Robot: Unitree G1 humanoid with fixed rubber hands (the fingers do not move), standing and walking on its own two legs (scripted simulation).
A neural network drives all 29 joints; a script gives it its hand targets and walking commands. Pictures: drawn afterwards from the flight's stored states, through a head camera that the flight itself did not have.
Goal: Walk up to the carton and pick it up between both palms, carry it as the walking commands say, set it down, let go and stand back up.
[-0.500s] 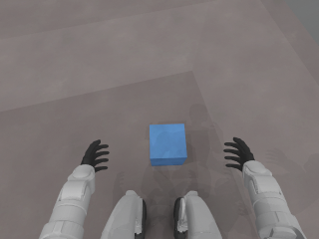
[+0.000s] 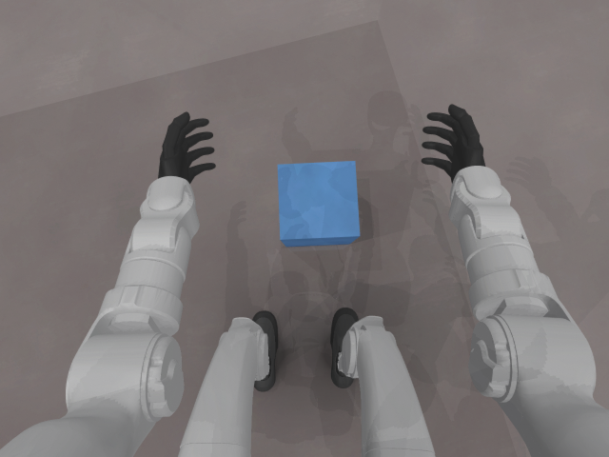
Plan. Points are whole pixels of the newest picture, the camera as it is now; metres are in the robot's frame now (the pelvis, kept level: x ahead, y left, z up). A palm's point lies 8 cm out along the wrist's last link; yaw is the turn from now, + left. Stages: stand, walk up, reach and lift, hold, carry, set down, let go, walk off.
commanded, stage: reach and lift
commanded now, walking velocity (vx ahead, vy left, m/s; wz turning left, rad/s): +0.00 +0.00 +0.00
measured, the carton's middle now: (317, 208) +0.48 -0.02 -0.56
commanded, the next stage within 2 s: none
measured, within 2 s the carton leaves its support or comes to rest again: neither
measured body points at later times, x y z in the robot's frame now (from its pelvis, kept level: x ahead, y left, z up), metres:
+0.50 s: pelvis +0.00 +0.01 -0.05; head +0.30 -0.01 +0.28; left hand +0.49 +0.17 -0.18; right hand +0.50 -0.20 -0.18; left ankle +0.07 +0.12 -0.63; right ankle +0.08 -0.09 -0.63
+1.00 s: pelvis -0.03 +0.01 -0.20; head +0.31 -0.01 +0.10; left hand +0.49 +0.16 -0.34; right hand +0.50 -0.19 -0.34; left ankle +0.07 +0.12 -0.63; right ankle +0.08 -0.09 -0.63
